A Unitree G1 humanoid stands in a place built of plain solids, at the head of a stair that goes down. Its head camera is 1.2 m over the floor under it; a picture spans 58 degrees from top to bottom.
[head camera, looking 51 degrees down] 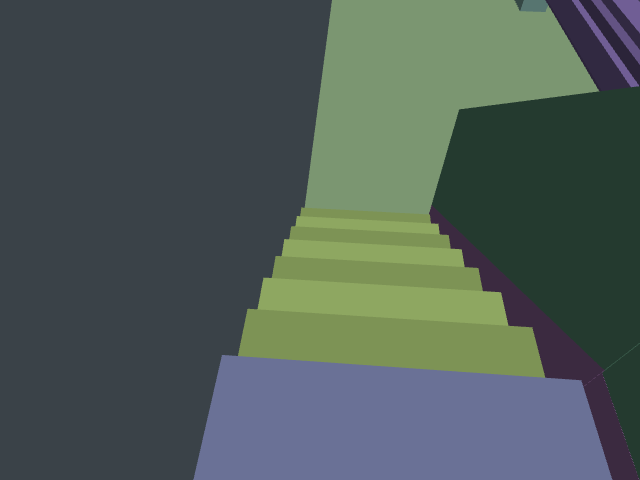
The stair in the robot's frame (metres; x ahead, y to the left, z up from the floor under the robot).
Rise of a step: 0.19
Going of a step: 0.27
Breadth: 1.03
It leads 4 degrees to the right of straight ahead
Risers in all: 8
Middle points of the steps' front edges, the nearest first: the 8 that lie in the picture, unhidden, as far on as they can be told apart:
0.50 -0.23 0.00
0.77 -0.25 -0.19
1.04 -0.27 -0.39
1.30 -0.28 -0.58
1.57 -0.30 -0.77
1.84 -0.32 -0.97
2.10 -0.34 -1.16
2.37 -0.36 -1.35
